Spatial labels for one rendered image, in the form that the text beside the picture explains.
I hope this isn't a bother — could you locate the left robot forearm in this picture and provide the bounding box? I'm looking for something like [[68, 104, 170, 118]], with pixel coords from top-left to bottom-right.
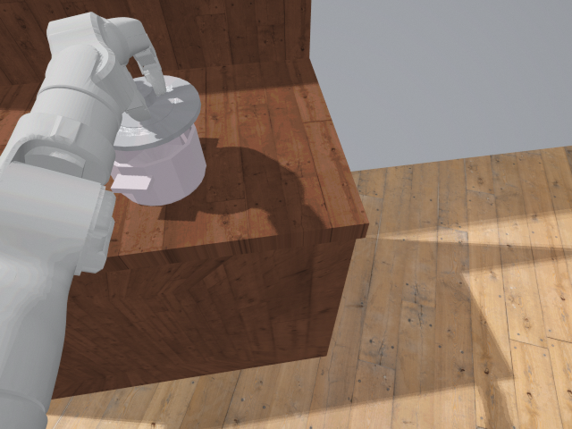
[[0, 12, 134, 186]]

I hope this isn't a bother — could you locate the table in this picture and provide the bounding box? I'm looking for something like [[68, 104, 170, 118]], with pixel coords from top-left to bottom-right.
[[0, 0, 369, 400]]

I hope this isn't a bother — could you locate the lid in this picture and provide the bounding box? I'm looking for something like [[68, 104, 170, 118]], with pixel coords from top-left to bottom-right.
[[114, 75, 201, 151]]

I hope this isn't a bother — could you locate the left robot upper arm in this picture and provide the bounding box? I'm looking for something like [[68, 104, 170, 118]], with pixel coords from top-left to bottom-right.
[[0, 161, 116, 429]]

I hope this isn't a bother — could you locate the knob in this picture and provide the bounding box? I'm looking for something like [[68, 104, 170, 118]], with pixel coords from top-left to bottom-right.
[[135, 80, 156, 107]]

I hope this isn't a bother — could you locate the left robot hand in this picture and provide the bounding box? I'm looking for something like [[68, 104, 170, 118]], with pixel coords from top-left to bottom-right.
[[108, 17, 166, 122]]

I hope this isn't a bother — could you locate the pot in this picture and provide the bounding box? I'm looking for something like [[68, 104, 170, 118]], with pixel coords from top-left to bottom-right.
[[111, 123, 206, 206]]

